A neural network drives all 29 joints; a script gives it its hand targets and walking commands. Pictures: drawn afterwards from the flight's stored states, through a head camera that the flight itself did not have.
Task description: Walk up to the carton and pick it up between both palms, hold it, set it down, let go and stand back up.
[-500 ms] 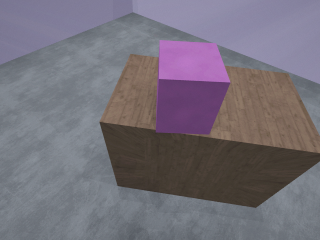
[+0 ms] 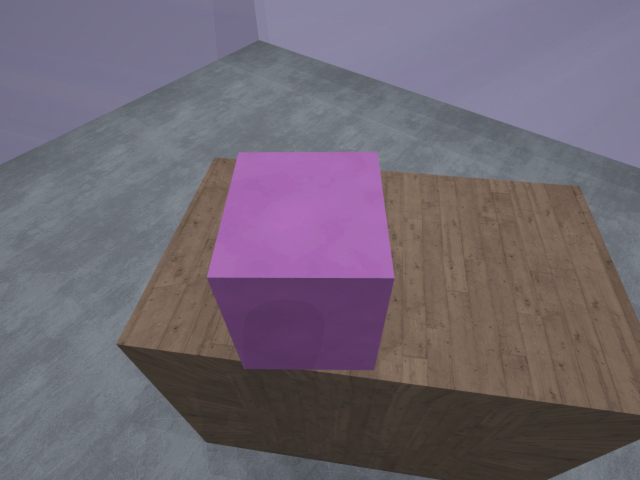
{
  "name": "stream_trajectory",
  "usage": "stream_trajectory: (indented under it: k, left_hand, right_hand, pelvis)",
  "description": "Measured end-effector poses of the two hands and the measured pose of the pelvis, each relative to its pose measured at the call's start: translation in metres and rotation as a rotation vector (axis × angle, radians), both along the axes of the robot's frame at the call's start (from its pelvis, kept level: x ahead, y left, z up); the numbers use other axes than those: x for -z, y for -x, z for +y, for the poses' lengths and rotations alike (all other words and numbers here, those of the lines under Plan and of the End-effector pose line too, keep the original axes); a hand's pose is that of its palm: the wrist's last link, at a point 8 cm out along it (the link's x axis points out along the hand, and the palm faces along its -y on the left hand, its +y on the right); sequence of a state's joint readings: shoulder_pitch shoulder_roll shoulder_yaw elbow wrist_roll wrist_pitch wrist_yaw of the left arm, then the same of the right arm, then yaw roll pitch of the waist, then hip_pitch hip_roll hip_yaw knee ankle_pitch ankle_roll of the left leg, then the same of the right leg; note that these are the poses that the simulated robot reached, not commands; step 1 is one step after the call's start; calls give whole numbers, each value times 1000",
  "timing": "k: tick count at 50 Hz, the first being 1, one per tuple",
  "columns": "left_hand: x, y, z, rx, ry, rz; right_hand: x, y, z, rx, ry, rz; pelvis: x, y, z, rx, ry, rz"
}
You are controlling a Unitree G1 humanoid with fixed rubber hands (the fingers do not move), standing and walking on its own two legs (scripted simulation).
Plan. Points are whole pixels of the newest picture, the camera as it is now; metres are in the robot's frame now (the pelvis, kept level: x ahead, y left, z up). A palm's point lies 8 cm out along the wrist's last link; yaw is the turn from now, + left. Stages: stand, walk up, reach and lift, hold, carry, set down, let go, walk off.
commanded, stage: walk up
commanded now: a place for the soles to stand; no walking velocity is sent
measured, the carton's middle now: (308, 264) +0.44 +0.03 +0.00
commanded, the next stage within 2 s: none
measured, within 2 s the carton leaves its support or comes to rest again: neither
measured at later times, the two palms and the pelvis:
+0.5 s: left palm out of the picture +0.09 +0.28 -0.13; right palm out of the picture +0.12 -0.22 -0.10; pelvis +0.01 +0.03 +0.00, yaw +3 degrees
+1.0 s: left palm out of the picture +0.00 +0.27 -0.13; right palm out of the picture -0.02 -0.22 -0.13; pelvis -0.01 +0.03 +0.00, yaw +1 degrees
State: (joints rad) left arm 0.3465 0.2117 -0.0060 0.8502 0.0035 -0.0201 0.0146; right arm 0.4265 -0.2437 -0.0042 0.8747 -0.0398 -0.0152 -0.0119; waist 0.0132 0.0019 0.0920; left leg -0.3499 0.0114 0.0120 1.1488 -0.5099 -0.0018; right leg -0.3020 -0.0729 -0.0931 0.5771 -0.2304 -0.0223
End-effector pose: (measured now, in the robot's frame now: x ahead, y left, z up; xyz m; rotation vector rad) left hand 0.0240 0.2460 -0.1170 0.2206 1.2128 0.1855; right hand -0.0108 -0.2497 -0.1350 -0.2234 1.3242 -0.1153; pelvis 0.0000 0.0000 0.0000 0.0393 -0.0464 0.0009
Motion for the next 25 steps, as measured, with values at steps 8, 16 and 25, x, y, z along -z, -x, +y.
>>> stream_trajectory:
  k: [8,16,25]
  left_hand:
    - [-8,-11,-4,-10,-13,43]
    - [18,-64,23,31,11,-54]
    - [11,-70,37,32,29,-83]
  right_hand:
    - [-3,-87,0,-31,2,-107]
    - [-1,-125,30,-62,24,-161]
    - [-32,-126,30,-52,75,-221]
  pelvis:
    - [-6,-29,-1,-5,19,5]
    - [11,-31,18,-42,49,0]
    - [-3,-10,29,-55,86,37]
